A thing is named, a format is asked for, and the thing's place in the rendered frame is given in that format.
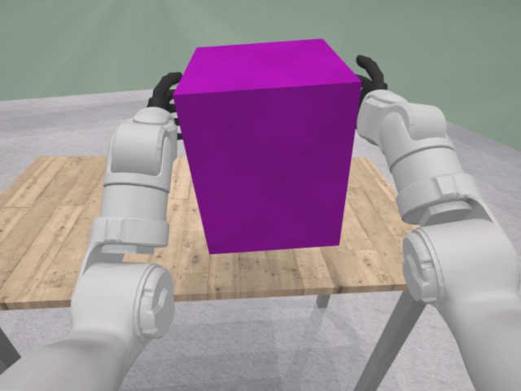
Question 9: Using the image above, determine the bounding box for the right robot hand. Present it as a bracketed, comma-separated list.
[356, 55, 387, 128]

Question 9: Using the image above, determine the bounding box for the robot left forearm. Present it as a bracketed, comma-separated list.
[70, 107, 177, 324]

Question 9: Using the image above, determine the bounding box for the left robot upper arm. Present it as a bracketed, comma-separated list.
[0, 261, 175, 391]

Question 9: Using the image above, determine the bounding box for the left robot hand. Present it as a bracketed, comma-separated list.
[147, 72, 183, 140]

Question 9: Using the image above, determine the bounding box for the carton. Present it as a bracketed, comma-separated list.
[173, 38, 362, 254]

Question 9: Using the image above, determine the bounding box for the table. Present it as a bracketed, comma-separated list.
[0, 156, 426, 391]

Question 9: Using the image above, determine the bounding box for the robot right forearm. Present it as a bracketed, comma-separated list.
[357, 90, 521, 290]

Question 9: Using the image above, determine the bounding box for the right robot upper arm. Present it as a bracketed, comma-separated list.
[403, 217, 521, 391]

